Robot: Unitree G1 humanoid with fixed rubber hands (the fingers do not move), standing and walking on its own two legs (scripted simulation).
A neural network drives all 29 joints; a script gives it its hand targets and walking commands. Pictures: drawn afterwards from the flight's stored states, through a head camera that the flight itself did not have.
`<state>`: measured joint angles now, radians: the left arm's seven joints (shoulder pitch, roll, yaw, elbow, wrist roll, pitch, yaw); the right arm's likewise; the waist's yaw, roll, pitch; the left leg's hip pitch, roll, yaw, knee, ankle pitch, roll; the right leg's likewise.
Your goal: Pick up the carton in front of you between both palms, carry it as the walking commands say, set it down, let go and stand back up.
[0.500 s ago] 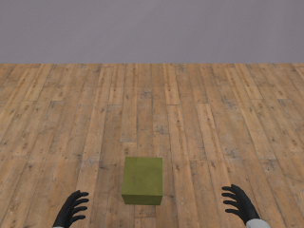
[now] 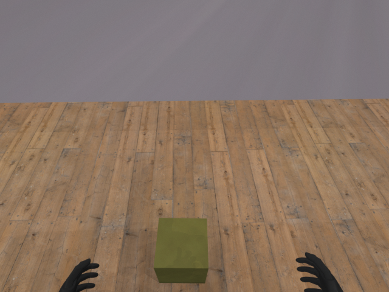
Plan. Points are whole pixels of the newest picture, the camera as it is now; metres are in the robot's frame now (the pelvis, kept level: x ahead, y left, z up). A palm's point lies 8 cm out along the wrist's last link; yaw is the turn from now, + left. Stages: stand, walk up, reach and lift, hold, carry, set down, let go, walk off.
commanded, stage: stand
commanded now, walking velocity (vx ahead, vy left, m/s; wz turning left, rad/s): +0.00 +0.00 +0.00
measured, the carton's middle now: (182, 251) +0.41 +0.05 -0.65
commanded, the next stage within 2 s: none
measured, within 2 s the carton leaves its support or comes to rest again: neither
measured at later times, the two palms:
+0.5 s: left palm out of the picture +0.14 +0.29 -0.09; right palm out of the picture +0.14 -0.29 -0.09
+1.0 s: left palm out of the picture +0.09 +0.30 -0.10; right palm out of the picture +0.10 -0.30 -0.09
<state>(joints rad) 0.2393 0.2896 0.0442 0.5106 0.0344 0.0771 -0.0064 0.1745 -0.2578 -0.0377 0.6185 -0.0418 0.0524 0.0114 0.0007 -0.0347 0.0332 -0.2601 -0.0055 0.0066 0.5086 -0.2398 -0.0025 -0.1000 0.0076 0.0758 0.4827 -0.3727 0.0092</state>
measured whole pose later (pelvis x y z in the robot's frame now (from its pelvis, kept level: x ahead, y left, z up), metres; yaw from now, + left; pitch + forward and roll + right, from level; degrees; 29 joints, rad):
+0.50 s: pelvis +0.02 +0.00 +0.00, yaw +0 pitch +0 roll +0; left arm 0.23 0.35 0.03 0.71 0.04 0.01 0.03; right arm 0.14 -0.32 -0.04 0.83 -0.04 0.00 -0.02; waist 0.00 -0.03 0.00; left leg -0.26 0.00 0.01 0.53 -0.27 0.00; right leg -0.09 0.01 0.08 0.47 -0.39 0.01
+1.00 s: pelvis +0.00 +0.00 +0.00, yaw +0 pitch -2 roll +0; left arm 0.22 0.37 0.02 0.85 0.03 0.00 0.02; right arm 0.13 -0.35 -0.02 0.95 -0.03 -0.01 -0.02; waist -0.01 -0.02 0.02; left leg -0.22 0.00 0.01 0.47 -0.21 0.00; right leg -0.05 0.01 0.08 0.42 -0.33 0.01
